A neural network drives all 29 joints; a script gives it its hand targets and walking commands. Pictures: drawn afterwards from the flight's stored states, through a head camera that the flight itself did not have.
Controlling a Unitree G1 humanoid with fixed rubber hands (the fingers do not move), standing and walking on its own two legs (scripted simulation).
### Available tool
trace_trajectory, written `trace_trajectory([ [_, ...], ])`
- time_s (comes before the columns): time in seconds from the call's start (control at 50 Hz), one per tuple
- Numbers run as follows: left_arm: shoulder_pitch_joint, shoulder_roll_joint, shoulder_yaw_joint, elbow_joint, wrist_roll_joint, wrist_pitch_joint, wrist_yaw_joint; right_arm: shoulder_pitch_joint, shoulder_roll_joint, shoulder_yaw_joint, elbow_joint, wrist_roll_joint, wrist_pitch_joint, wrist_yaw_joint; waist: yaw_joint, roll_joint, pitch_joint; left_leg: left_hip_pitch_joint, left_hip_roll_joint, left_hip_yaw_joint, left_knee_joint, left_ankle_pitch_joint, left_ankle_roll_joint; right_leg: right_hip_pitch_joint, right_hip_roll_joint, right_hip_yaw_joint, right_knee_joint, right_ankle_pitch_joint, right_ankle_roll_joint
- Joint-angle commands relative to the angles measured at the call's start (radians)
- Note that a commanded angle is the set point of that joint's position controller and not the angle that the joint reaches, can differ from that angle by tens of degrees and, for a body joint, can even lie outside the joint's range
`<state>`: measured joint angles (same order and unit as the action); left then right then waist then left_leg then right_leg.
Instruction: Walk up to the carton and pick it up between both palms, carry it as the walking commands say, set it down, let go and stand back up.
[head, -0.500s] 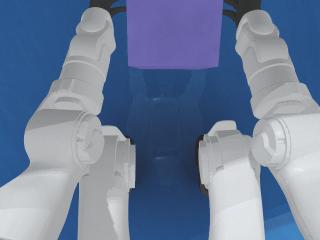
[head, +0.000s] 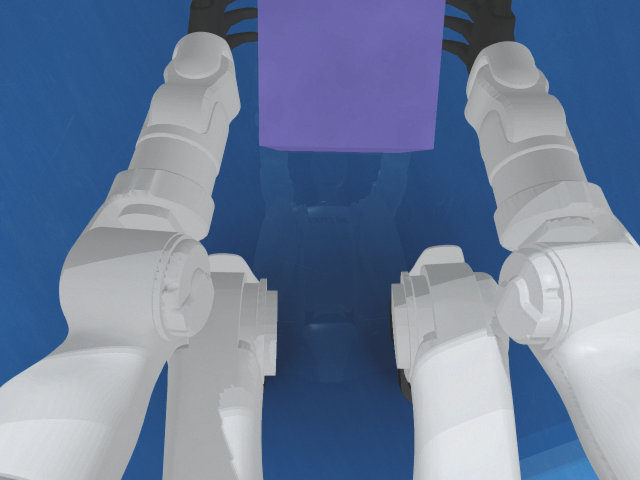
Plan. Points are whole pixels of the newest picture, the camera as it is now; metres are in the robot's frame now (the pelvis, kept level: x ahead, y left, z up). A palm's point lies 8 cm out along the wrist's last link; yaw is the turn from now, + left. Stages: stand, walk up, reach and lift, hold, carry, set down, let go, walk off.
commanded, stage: reach and lift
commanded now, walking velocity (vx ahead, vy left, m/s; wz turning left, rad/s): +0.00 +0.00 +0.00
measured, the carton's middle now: (344, 63) +0.52 -0.03 -0.25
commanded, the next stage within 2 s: none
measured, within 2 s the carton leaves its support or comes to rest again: leaves its support in 0.40 s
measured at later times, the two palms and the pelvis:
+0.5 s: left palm (213, 32) +0.53 +0.10 -0.15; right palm (484, 59) +0.50 -0.16 -0.17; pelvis -0.02 +0.00 +0.02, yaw -1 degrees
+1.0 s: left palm (197, 16) +0.53 +0.10 -0.10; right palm (499, 43) +0.50 -0.15 -0.12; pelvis -0.04 +0.01 +0.05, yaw -1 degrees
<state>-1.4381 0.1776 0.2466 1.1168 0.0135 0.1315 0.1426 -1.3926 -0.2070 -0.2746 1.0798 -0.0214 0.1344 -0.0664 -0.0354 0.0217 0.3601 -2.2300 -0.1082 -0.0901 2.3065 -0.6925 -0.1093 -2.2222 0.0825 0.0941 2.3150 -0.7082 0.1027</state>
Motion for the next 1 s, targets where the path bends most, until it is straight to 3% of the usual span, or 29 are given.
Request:
trace_trajectory([
  [0.0, -0.454, -0.942, -0.241, -0.163, -0.067, -0.039, -0.234, -0.462, 0.960, 0.255, -0.116, 0.052, -0.012, 0.218, 0.006, 0.003, -0.980, 0.444, -0.087, 0.162, -0.192, 0.549, 0.073, 0.423, 0.087, -0.148, -0.209, 0.576, -0.084],
  [0.14, -0.501, -0.991, -0.301, -0.229, -0.101, -0.036, -0.218, -0.522, 1.012, 0.313, -0.184, 0.090, -0.007, 0.211, 0.008, -0.001, -1.141, 0.532, -0.093, 0.165, -0.195, 0.601, 0.075, 0.516, 0.093, -0.159, -0.212, 0.628, -0.083],
  [0.32, -0.645, -1.079, -0.393, -0.325, -0.152, 0.006, -0.205, -0.719, 1.031, 0.410, -0.290, 0.167, 0.021, 0.199, 0.007, 0.005, -1.544, 0.730, -0.089, 0.184, -0.215, 0.598, 0.069, 0.708, 0.088, -0.186, -0.235, 0.629, -0.078],
  [0.36, -0.694, -1.082, -0.387, -0.391, -0.166, 0.013, -0.205, -0.754, 1.052, 0.422, -0.356, 0.182, 0.029, 0.194, 0.015, -0.018, -1.615, 0.749, -0.094, 0.193, -0.225, 0.617, 0.080, 0.788, 0.092, -0.183, -0.248, 0.669, -0.073],
  [0.44, -0.653, -1.118, -0.360, -0.327, -0.130, 0.052, -0.214, -0.865, 1.047, 0.432, -0.435, 0.199, 0.034, 0.187, 0.036, -0.030, -1.651, 0.753, -0.091, 0.199, -0.245, 0.565, 0.089, 0.785, 0.088, -0.190, -0.277, 0.612, -0.066],
  [0.58, -0.667, -1.181, -0.325, -0.271, -0.072, 0.107, -0.231, -0.941, 1.046, 0.389, -0.464, 0.154, 0.069, 0.185, -0.002, -0.011, -1.737, 0.788, -0.085, 0.197, -0.290, 0.478, 0.086, 0.792, 0.083, -0.207, -0.328, 0.523, -0.065],
  [0.74, -0.679, -1.204, -0.340, -0.298, -0.061, 0.150, -0.230, -0.968, 1.054, 0.406, -0.494, 0.140, 0.112, 0.201, -0.007, -0.009, -1.848, 0.878, -0.076, 0.192, -0.337, 0.463, 0.080, 0.792, 0.076, -0.229, -0.365, 0.474, -0.058],
  [0.98, -0.685, -1.260, -0.447, -0.445, -0.103, 0.180, -0.226, -0.935, 1.122, 0.491, -0.584, 0.165, 0.148, 0.195, -0.020, -0.010, -2.076, 0.991, -0.082, 0.197, -0.370, 0.577, 0.074, 0.911, 0.083, -0.238, -0.402, 0.583, -0.047],
])
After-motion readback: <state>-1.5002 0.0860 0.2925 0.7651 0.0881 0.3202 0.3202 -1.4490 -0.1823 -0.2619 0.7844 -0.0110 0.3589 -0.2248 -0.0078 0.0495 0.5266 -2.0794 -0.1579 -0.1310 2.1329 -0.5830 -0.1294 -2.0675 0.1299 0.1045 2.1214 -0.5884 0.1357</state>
